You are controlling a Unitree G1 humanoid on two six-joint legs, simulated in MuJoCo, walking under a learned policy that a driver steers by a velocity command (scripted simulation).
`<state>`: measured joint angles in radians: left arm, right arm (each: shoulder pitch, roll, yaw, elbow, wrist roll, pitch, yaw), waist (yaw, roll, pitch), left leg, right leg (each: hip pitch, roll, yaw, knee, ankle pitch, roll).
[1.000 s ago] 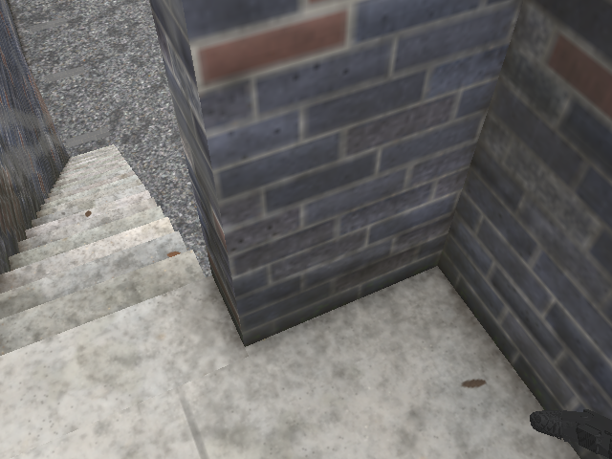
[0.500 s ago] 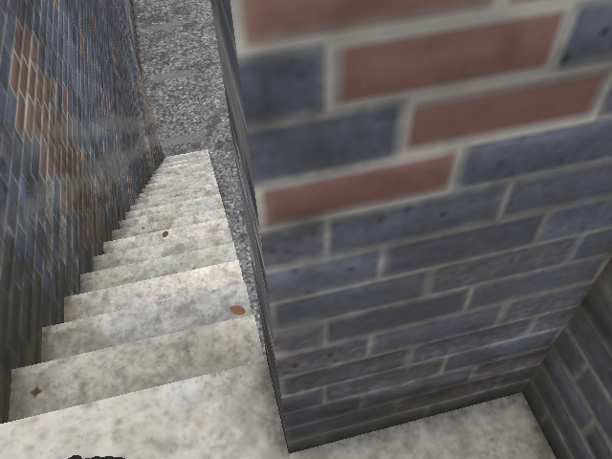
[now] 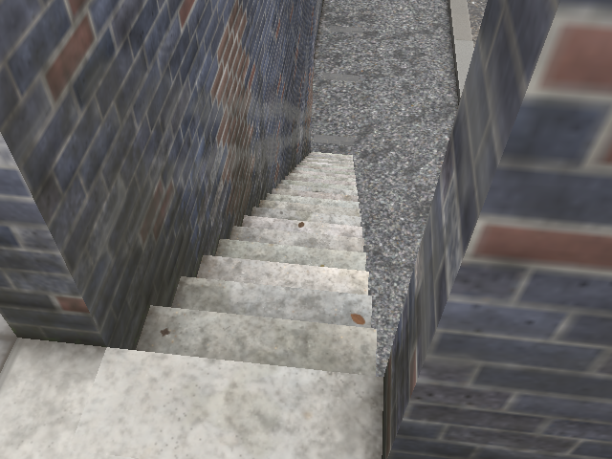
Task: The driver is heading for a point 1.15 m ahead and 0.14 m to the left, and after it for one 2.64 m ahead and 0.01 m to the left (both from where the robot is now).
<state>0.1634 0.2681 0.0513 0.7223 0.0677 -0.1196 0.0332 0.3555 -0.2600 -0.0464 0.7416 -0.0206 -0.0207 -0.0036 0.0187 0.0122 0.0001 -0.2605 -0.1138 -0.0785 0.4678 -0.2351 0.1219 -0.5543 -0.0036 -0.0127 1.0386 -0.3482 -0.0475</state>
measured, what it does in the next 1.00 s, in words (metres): steps to the left: right foot, then left foot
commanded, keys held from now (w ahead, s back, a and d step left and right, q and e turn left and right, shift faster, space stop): w+q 0.34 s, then w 0.18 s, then w+e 0.48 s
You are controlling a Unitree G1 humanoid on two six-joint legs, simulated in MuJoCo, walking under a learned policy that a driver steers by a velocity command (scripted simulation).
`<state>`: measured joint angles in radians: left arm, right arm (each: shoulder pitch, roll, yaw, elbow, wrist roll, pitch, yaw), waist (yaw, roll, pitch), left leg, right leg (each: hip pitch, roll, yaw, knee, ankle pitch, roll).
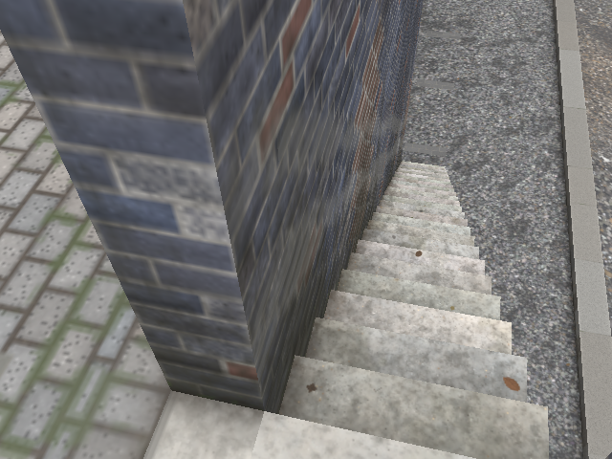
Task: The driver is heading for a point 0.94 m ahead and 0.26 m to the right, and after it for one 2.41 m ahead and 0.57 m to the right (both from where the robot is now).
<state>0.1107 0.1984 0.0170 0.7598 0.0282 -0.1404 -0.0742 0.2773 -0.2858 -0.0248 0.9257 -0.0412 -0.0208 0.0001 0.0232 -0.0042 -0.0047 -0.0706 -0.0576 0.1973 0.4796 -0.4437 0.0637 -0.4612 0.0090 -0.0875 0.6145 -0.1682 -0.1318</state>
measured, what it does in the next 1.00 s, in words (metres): walks ahead, turning right: left foot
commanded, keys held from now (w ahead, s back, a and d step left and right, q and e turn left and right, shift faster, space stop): w+e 0.64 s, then s+e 0.32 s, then s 0.04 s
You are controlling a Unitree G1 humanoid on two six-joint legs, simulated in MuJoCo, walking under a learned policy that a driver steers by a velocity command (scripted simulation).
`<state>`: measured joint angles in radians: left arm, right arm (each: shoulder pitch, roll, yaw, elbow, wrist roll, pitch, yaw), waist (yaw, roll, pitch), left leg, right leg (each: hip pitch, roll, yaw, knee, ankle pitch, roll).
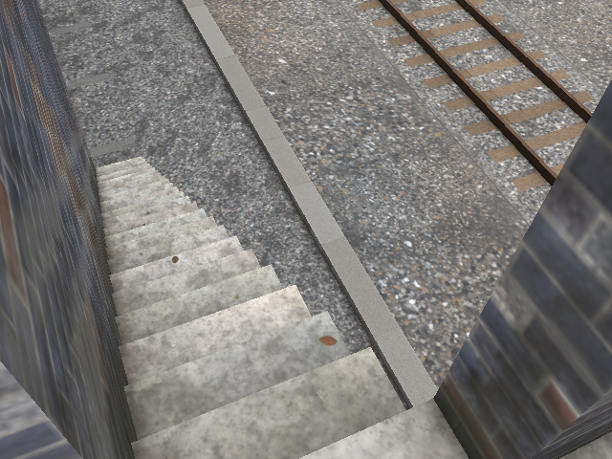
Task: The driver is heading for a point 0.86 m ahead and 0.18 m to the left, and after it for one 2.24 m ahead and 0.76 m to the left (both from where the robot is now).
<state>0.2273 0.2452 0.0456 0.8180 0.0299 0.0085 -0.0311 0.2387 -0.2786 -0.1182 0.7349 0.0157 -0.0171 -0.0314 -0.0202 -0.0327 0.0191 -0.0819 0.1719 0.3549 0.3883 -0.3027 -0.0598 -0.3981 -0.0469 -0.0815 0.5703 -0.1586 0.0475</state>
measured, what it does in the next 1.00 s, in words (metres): walks ahead: right foot, then left foot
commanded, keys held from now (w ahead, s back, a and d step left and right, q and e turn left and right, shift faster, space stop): s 0.04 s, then w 0.28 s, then w+q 0.68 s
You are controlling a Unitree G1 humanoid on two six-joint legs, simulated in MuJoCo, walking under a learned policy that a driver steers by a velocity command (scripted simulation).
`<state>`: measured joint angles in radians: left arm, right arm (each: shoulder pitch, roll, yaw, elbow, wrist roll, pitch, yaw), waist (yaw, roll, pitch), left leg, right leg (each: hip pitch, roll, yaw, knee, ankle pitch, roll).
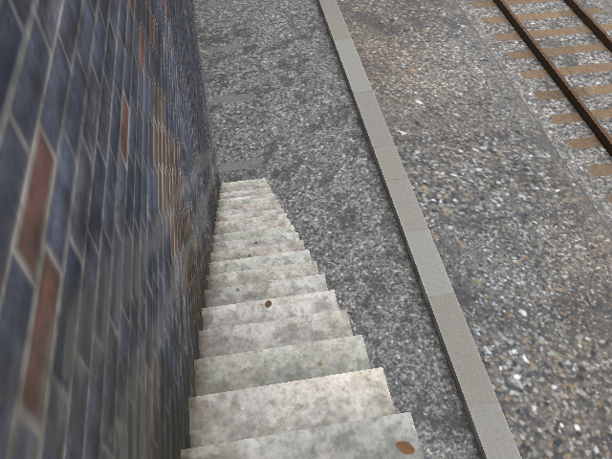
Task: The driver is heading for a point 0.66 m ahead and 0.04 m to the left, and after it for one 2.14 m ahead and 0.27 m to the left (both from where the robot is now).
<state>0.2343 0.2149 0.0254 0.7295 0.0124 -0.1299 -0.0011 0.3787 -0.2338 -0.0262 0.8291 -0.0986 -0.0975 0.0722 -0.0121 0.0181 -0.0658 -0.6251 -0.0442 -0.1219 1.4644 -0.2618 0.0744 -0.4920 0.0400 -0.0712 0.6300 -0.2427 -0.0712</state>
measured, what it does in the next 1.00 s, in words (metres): goes down: left foot 0.19 m lower, then right foot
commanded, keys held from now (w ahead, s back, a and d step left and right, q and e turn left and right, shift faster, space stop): w+q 0.32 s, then w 0.30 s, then w+e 0.22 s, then e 0.16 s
